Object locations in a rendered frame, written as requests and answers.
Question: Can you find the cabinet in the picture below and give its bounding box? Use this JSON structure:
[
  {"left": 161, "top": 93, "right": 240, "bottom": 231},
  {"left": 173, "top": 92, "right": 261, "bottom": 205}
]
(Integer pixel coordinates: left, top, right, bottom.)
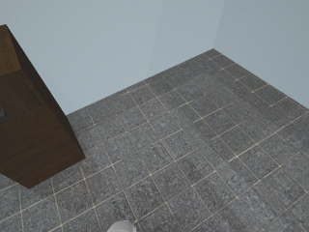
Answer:
[{"left": 0, "top": 24, "right": 86, "bottom": 189}]

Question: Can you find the drawer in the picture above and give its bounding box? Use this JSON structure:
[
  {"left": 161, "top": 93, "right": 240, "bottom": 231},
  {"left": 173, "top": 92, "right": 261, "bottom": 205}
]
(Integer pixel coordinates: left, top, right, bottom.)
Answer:
[{"left": 0, "top": 80, "right": 42, "bottom": 125}]

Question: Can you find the left robot thigh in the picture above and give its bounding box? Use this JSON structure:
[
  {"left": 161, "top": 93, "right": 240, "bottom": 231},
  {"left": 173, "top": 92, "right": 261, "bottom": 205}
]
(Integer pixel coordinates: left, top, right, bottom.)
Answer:
[{"left": 107, "top": 220, "right": 137, "bottom": 232}]

